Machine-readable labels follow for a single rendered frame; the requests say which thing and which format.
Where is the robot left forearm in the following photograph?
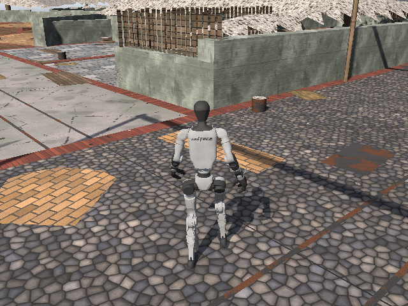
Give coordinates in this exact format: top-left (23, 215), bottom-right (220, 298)
top-left (170, 153), bottom-right (180, 172)

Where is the robot right upper arm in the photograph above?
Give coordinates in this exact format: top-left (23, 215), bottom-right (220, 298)
top-left (215, 128), bottom-right (235, 164)

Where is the robot left upper arm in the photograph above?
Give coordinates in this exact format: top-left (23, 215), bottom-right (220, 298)
top-left (173, 128), bottom-right (189, 163)

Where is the robot right hand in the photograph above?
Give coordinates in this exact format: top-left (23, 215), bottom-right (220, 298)
top-left (233, 176), bottom-right (247, 193)

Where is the right robot thigh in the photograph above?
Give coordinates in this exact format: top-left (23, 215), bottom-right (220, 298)
top-left (213, 177), bottom-right (226, 212)

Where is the robot right forearm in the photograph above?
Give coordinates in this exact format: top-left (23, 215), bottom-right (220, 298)
top-left (229, 153), bottom-right (244, 180)

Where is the robot left hand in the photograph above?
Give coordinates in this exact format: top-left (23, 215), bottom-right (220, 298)
top-left (171, 169), bottom-right (186, 179)

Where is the humanoid robot head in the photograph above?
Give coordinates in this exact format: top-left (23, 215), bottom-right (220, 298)
top-left (191, 101), bottom-right (213, 131)

